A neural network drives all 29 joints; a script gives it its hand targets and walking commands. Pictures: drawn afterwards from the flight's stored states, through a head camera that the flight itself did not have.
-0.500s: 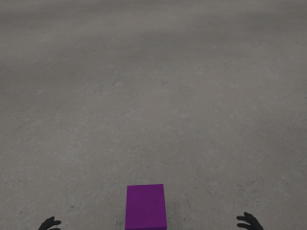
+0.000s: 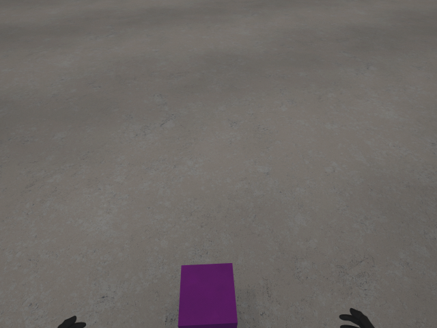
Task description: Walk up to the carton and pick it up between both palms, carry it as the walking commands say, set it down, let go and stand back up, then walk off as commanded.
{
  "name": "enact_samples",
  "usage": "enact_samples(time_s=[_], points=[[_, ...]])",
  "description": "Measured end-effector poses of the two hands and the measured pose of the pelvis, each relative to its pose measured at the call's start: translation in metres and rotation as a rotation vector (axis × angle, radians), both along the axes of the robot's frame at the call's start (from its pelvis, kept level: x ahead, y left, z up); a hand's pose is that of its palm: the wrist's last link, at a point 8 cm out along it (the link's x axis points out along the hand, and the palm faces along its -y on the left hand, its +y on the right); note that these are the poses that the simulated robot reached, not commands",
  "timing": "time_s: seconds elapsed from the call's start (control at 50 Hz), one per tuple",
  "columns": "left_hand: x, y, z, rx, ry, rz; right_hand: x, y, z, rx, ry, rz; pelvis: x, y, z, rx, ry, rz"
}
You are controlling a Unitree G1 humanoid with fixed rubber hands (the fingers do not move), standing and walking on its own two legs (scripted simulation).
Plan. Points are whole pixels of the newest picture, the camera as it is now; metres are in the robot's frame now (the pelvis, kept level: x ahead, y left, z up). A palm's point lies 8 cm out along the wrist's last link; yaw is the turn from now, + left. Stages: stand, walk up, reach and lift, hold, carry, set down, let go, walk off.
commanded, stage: stand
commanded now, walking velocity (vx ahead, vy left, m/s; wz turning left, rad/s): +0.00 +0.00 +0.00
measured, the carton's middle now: (208, 304) +0.41 +0.06 -0.64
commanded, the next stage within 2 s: walk off in 0.26 s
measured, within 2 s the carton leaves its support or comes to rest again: neither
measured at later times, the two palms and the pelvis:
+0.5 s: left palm out of the picture +0.10 +0.31 -0.08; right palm out of the picture +0.13 -0.26 -0.09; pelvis -0.01 +0.00 +0.00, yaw +0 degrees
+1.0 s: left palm out of the picture +0.02 +0.27 -0.13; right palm out of the picture +0.13 -0.26 -0.10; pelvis -0.01 +0.00 -0.01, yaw +7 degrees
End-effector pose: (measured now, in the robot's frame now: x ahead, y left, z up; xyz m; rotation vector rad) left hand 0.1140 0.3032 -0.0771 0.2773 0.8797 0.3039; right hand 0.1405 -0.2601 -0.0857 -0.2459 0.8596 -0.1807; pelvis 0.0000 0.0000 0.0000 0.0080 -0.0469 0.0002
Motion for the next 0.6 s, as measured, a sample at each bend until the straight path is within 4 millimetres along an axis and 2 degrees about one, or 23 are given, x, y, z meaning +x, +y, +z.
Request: enact_samples(time_s=[0.46,0.6], points=[[-0.015,0.005,-0.002,0.003,0.018,0.002,-0.014,-0.005,-0.002,-0.009,0.015,-0.005,-0.009,0.000,0.000,0.000,-0.013,0.000],[-0.031,-0.016,-0.019,-0.068,0.098,0.038,-0.018,-0.005,-0.004,0.003,0.039,0.002,-0.010,-0.001,0.000,-0.001,-0.014,0.001]])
